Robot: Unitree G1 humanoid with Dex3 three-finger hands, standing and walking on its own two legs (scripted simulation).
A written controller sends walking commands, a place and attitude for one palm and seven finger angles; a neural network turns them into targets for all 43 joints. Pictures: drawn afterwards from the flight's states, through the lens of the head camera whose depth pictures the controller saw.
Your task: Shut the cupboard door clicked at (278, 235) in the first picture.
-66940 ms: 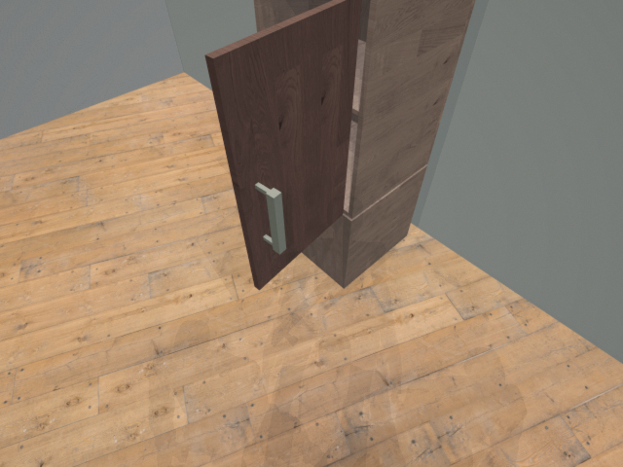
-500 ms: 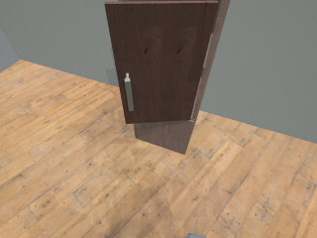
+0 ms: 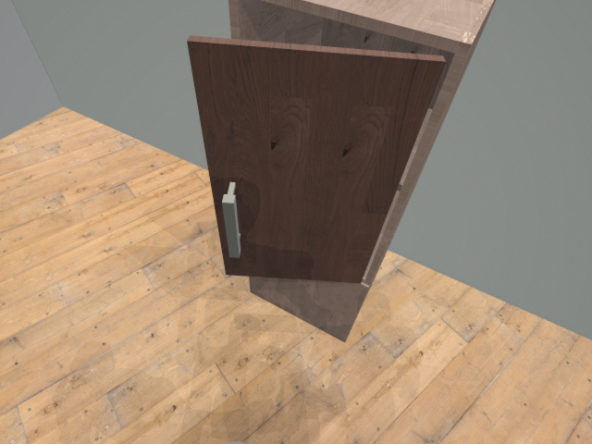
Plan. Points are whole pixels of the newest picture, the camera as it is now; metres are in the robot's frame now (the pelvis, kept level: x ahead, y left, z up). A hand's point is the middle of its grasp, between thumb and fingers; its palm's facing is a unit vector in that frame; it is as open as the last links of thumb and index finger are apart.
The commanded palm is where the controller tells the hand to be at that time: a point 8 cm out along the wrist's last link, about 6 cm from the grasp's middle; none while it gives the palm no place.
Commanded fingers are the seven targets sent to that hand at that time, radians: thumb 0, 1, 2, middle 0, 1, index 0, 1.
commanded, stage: come to a stop and stand still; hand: left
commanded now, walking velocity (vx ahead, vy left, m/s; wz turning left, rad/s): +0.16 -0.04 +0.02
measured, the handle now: (233, 221) +0.53 +0.17 -0.09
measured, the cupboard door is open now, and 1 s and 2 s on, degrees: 26 26 26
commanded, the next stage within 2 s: look again from close up in 1.54 s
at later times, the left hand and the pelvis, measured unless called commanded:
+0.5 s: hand out of the picture +0.14 +0.14 -0.16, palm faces +0.05 -0.97 -0.23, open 7.3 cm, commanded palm none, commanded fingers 0.00 0.90 0.90 -0.20 -0.30 -0.20 -0.30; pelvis +0.08 -0.04 +0.01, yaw +2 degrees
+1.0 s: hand out of the picture +0.05 +0.17 -0.17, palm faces +0.06 -0.98 -0.21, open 7.4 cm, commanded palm none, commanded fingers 0.00 0.90 0.90 -0.20 -0.30 -0.20 -0.30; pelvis +0.04 -0.02 +0.01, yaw +1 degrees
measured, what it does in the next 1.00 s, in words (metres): steps on the spot: right foot, then left foot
